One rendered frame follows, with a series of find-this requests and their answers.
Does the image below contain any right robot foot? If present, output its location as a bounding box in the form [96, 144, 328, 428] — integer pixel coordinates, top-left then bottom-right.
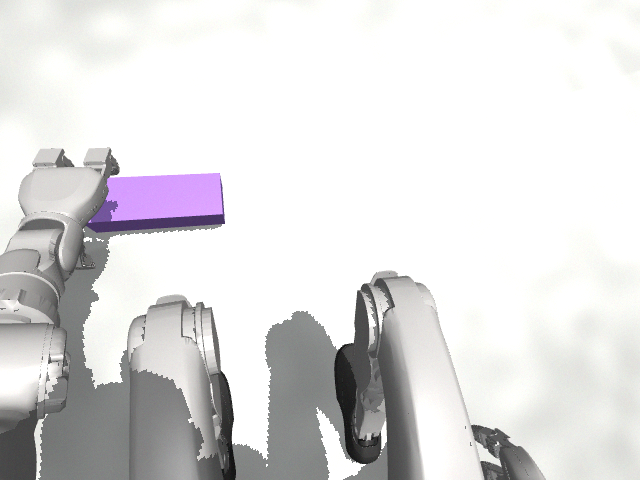
[334, 343, 381, 464]

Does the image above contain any right robot hand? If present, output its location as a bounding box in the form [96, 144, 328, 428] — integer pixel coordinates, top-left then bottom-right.
[471, 425, 546, 480]

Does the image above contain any left robot foot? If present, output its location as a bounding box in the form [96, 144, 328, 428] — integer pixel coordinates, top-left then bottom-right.
[218, 371, 236, 480]

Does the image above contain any left robot arm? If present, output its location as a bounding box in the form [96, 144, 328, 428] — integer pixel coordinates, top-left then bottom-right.
[0, 212, 84, 480]

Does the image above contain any carton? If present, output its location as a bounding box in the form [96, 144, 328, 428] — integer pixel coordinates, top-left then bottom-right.
[86, 173, 225, 233]

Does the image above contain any left robot hand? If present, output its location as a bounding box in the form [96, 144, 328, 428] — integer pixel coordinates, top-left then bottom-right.
[18, 148, 120, 270]

